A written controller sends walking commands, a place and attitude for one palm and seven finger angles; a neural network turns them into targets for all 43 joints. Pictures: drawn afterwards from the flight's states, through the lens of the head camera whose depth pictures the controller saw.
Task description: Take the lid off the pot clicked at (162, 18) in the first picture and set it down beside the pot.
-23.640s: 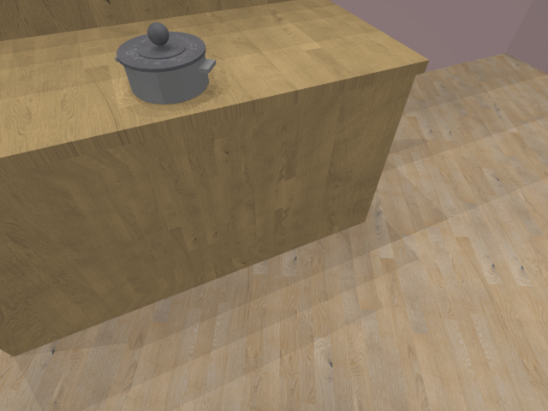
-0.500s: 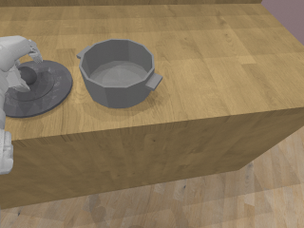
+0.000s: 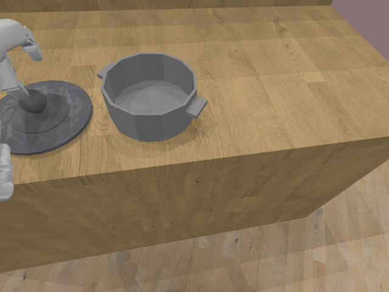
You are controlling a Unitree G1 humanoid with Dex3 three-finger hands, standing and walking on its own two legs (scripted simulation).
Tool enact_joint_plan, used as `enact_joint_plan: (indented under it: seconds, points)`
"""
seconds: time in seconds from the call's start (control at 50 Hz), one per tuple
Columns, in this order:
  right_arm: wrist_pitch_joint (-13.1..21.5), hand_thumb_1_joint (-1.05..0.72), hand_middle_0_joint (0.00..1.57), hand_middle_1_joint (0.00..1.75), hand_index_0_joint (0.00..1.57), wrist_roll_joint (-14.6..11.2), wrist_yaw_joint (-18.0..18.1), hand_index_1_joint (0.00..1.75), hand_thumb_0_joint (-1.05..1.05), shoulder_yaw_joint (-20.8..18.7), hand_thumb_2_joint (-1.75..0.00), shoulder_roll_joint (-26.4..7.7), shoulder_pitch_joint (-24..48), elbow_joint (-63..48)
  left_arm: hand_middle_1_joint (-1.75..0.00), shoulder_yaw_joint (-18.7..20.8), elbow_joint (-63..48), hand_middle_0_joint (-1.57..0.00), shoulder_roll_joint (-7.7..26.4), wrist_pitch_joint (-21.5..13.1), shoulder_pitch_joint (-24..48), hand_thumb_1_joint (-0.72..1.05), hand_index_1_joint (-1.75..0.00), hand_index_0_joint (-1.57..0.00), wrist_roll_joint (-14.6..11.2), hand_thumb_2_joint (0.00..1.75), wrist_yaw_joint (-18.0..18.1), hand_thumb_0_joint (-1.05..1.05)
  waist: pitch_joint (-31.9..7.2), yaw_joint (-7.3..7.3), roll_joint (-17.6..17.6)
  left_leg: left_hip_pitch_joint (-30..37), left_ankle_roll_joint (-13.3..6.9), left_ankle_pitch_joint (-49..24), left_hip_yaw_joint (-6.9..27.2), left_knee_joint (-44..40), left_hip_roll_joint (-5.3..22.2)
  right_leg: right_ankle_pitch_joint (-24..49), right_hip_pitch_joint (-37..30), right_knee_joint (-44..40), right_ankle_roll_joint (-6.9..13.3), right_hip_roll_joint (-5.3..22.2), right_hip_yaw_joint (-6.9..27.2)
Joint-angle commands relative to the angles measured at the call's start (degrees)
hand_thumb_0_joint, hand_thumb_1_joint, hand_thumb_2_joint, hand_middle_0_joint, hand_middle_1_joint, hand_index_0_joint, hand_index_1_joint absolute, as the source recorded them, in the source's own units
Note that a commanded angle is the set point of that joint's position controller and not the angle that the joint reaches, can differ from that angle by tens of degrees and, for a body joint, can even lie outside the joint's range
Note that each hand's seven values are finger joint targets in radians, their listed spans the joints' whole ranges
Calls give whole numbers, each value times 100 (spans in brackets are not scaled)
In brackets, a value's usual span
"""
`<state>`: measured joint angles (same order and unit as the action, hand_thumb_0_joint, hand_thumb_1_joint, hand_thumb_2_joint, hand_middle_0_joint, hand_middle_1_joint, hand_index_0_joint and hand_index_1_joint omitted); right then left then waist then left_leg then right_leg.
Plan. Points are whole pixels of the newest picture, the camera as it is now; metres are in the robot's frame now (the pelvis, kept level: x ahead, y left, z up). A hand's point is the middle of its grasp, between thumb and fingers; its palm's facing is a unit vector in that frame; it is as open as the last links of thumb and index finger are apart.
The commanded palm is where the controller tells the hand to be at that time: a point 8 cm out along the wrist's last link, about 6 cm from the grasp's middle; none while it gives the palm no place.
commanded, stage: raise the empty hand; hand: left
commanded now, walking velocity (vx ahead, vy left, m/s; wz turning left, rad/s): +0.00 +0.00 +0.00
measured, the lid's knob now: (32, 101) +0.49 +0.31 +0.10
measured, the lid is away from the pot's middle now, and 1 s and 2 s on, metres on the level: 0.24 0.24 0.24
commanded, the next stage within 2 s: draw the hand back to the body in 0.66 s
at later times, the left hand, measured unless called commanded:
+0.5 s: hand out of the picture +0.47 +0.31 +0.24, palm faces -0.25 -0.13 -0.96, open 11.1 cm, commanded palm +0.48 +0.30 +0.31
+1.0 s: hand out of the picture +0.47 +0.29 +0.25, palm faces -0.23 -0.11 -0.97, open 11.1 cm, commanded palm +0.44 +0.29 +0.30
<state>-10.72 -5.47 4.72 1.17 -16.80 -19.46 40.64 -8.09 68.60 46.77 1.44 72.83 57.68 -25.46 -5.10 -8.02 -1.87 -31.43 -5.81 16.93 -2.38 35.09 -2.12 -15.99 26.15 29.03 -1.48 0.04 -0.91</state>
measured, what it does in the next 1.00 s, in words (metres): stands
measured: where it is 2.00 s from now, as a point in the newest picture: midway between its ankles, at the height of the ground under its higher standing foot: outside the picture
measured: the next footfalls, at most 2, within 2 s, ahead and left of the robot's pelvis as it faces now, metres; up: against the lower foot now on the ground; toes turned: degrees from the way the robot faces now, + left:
none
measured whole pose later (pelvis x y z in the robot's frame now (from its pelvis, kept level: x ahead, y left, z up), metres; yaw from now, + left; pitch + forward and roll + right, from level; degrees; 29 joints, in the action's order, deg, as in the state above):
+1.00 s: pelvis +0.00 -0.01 +0.01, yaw +1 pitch +10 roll -2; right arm -11.5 -5.4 3.1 1.1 -16.8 -18.3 38.9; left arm -7.1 60.6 48.6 5.0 73.1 57.3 -29.9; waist -4.8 -7.3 -2.0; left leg -26.2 -4.9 15.0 -2.0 30.9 -2.4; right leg -15.2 21.8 26.7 -1.1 0.2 -1.1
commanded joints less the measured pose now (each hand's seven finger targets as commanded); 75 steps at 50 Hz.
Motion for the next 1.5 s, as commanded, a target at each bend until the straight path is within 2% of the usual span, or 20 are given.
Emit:
enact_joint_plan:
  seconds: [0.0, 0.06, 0.14, 0.18, 0.36, 0.44, 0.56, 0.68, 0.74, 0.76, 0.86, 1.02, 1.14, 1.22, 1.24, 1.28, 1.3, 1.38, 1.46, 1.48]
  points:
    - [116, -90, 20, 30, 20, 41, 85, 30, 0, -352, -90, -1043, -467, -422, -69, 441, -1499, -44, 1622, -27, 3299, -10, -69, -44, 80, 84, 205, 0, -2690, -15, -758, 2971, 301, -3438, 649, -142, 204, 1414, 198, -197, 366, -420, -200]
    - [120, -90, 20, 30, 20, 66, 72, 30, 0, -333, -90, -1019, -428, -498, -69, 732, -1518, -44, 1995, -69, 3152, -10, -69, -44, 114, 84, 195, 0, -2821, 43, -813, 3003, 341, -3771, 615, -106, 199, 1535, 29, -189, 343, -417, -183]
    - [102, -90, 20, 30, 20, -11, 36, 30, 0, -289, -90, -1041, -366, -465, -69, 160, -792, -44, 1351, 164, 2760, -10, -69, -44, 50, 84, 97, 0, -1905, 19, -573, 2442, 277, -3058, 452, -288, 175, 1355, 100, -281, 374, -397, -256]
    - [78, -90, 20, 30, 20, 27, 8, 30, 0, -313, -90, -1031, -334, -549, -69, 479, -1333, -44, 1800, 152, 3133, -10, -69, -44, 181, 84, 103, 0, -2459, 73, -805, 2778, 306, -3567, 546, -193, 183, 1556, -25, -218, 379, -402, -208]
    - [34, -90, 20, 30, 20, 17, -68, 30, 0, -357, -90, -980, -217, -530, -69, 187, -1736, -44, 1416, 211, 3530, -10, -69, -44, 22, 84, -181, 0, -2464, -15, -957, 3225, 334, -3908, 640, -182, 241, 1404, 239, -334, 340, -391, -225]
    - [34, -90, 20, 30, 20, -28, -79, 30, 0, -294, -90, -1004, -196, -477, -69, -105, -1060, -44, 1032, 344, 3084, -10, -69, -44, -55, 84, -257, 0, -1759, -11, -606, 2707, 290, -3126, 547, -336, 176, 1184, 235, -391, 383, -378, -288]
    - [110, -90, 20, 30, 20, 7, -33, 30, 0, -255, -90, -1007, -117, -454, -69, 77, -1398, -44, 1454, 414, 3870, -10, -69, -44, 75, 84, -241, 0, -2220, -15, -479, 2765, 202, -2558, 586, -452, 140, 1080, -74, -467, 355, -351, -221]
    - [165, -90, 20, 30, 20, -38, -9, 30, 0, -189, -90, -1019, -59, -368, -69, -327, -791, -44, 969, 496, 3550, -10, -69, -44, 53, 84, -252, 0, -1654, -40, -348, 2345, 184, -1913, 498, -623, 116, 891, 14, -518, 370, -316, -254]
    - [237, -90, 20, 30, 20, -14, -12, 30, 0, -213, -90, -1012, -54, -398, -69, -383, -1190, -44, 889, 444, 3866, -10, -69, -44, 46, 84, -256, 0, -1884, -25, -620, 2662, 203, -2260, 543, -577, 115, 965, 75, -541, 405, -319, -247]
    - [217, -90, 20, 30, 20, 25, -16, 30, 0, -235, -90, -1027, -89, -386, -69, 38, -1346, -44, 1401, 414, 3885, -10, -69, -44, 125, 84, -211, 0, -2196, 20, -521, 2708, 191, -2263, 553, -565, 119, 1032, -153, -510, 371, -330, -205]
    - [129, -90, 20, 30, 20, 34, -50, 30, 0, -283, -90, -948, 63, -624, -69, 303, -1759, -44, 1560, 289, 3345, -10, -69, -44, 99, 84, -205, 0, -2514, 145, -547, 2771, 197, -3085, 512, -445, 83, 1476, -474, -361, 379, -310, -174]
    - [0, -90, 20, 30, 20, -23, -135, 30, 0, -243, -90, -911, 418, -1030, -69, 700, -2431, -44, 1820, 436, 1913, -10, -69, -44, -171, 84, -258, 0, -2190, 359, -258, 2481, 80, -3319, 379, -457, 71, 1849, -945, -347, 350, -267, -134]
    - [50, -90, 20, 30, 20, -28, -211, 30, 0, -290, -90, -906, 705, -1272, -69, 1147, -3911, -44, 2033, 512, 1359, -10, -69, -44, -425, 84, -254, 0, -2513, 445, -872, 3301, 144, -4387, 620, -351, 156, 1884, -795, -357, 405, -256, -143]
    - [12, -90, 20, 30, 20, -87, -243, 30, 0, -189, -90, -846, 902, -1321, -69, 1092, -3631, -44, 1758, 697, 421, -10, -69, -44, -586, 84, -323, 0, -1849, 539, -163, 2729, 139, -3601, 553, -546, 131, 1644, -929, -386, 363, -238, -207]
    - [392, -90, 20, 30, 20, 24, -197, 30, 0, -325, -90, -484, -68, -1756, -69, 2221, -4795, -44, 272, -75, 1069, -10, -69, -44, -4155, 84, 711, 0, -1446, 303, -354, 3669, 398, -3272, 565, -702, 568, 1292, -280, -568, 507, -226, -302]
    - [534, -90, 20, 30, 20, 75, -134, 30, 0, -158, -90, -601, 493, -1667, -69, 1719, -4625, -44, -222, -351, -37, -10, -69, -44, -4530, 84, 1537, 0, -1219, 402, -181, 4085, 439, -2301, 1125, -1083, 852, 178, -90, -610, 488, -208, -144]
    - [601, -90, 20, 30, 20, 96, -87, 30, 0, -184, -90, -654, 516, -1684, -69, 1970, -4690, -44, -276, -395, -249, -10, -69, -44, -5027, 84, 1796, 0, -1119, 417, 131, 3916, 348, -1846, 1037, -1174, 860, 85, -265, -671, 479, -190, -72]
    - [715, -90, 20, 30, 20, 163, 34, 30, 0, -85, -90, -732, 723, -1377, -67, 2992, -4956, -43, 621, -605, -173, -5, -67, -43, -5621, 84, 2549, 0, -992, 590, 324, 2914, 282, -1164, 394, -1244, 506, 993, -1366, -906, 485, -152, -34]
    - [1119, -90, 20, 30, 20, 235, -46, 30, 0, -74, -90, -603, 1091, -1367, -63, 2871, -6545, -40, 168, -912, -38, 5, -63, -40, -5859, 85, 2820, 0, -1304, 640, -1596, 3708, 497, -2249, 501, -1249, 595, 1139, -1338, -922, 521, -164, -27]
    - [1198, -90, 20, 30, 20, 270, -80, 30, 0, -91, -90, -574, 1085, -1327, -62, 3081, -6577, -40, 200, -913, -504, 7, -62, -40, -5901, 85, 2891, 0, -1375, 702, -1674, 3782, 527, -2570, 501, -1200, 609, 1254, -1449, -922, 529, -175, -31]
